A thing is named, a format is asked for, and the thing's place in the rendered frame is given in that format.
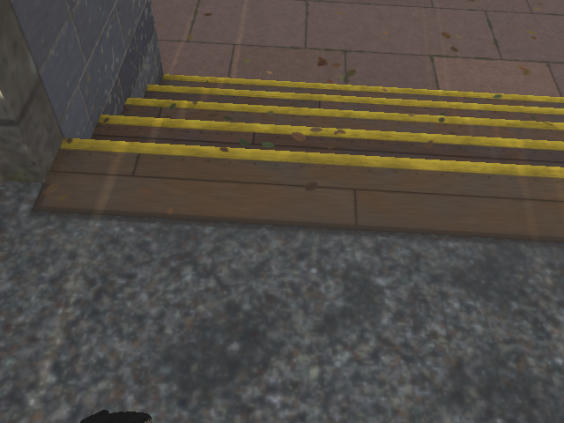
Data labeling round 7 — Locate stairs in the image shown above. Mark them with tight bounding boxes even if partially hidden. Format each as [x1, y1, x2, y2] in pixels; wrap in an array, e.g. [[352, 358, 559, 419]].
[[91, 74, 564, 167]]

